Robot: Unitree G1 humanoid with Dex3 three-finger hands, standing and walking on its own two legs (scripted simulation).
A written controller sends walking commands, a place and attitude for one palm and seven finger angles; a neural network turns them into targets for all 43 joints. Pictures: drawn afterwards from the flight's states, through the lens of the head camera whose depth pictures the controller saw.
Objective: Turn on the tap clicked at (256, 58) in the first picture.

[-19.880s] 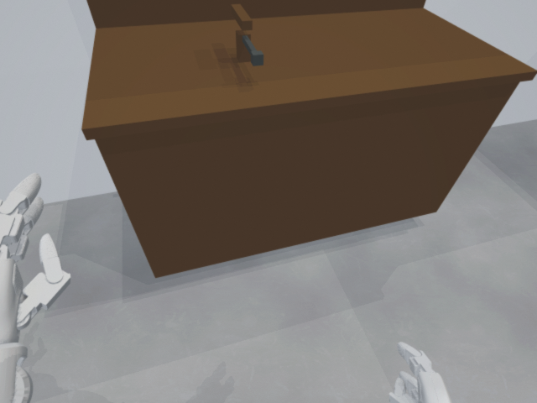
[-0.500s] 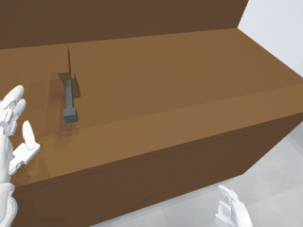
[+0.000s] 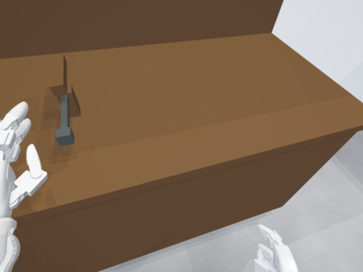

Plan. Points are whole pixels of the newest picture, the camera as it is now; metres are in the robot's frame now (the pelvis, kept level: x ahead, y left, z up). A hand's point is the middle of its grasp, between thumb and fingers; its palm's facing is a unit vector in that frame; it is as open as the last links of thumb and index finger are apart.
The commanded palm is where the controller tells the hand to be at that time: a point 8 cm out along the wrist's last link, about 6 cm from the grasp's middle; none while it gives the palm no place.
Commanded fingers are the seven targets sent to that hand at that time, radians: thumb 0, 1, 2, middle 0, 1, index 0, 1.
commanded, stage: shuffle to correct the standing spot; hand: left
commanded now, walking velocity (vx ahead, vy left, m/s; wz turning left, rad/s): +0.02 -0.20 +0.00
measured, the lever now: (65, 136) +0.34 +0.29 +0.11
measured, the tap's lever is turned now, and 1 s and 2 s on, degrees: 0 0 0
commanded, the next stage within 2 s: come to a stop and stand still in 0.62 s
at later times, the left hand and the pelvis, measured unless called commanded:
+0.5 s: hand (84, 170) +0.24 +0.19 +0.16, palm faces +0.35 -0.86 -0.37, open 7.4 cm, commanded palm +0.18 +0.23 +0.18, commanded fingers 0.00 0.90 0.90 -0.20 -0.30 -0.20 -0.30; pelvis +0.02 -0.05 -0.01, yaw +0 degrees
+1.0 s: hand (67, 149) +0.25 +0.21 +0.19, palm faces +0.43 -0.78 -0.45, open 7.4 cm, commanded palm +0.16 +0.23 +0.18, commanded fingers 0.00 0.90 0.90 -0.20 -0.30 -0.20 -0.30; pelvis +0.01 -0.06 -0.01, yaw +2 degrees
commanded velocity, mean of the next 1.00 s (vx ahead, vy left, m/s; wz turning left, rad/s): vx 0.01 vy -0.13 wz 0.00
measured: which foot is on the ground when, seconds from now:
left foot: down 0.00-1.00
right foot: down 0.00-1.00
